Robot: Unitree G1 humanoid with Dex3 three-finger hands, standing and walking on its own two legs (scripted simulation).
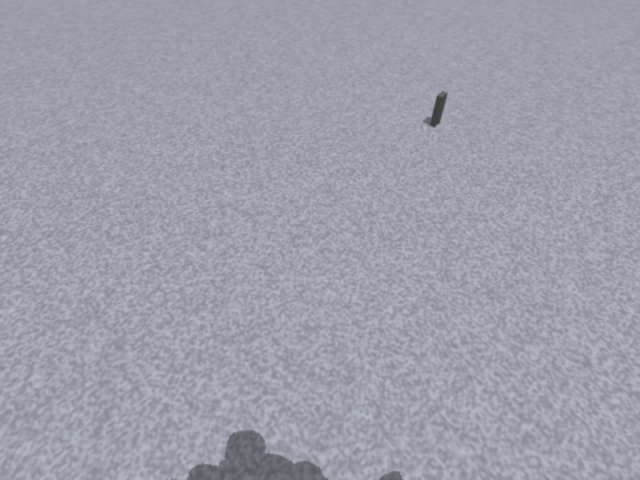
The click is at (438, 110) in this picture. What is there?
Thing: carton on end
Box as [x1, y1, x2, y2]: [430, 91, 447, 126]
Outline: 443,91 438,94 436,98 430,125 432,126 436,125 439,122 447,93
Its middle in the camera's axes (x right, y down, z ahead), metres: +0.67 -0.69 +2.22
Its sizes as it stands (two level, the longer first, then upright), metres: 0.066 0.030 0.188
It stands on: the floor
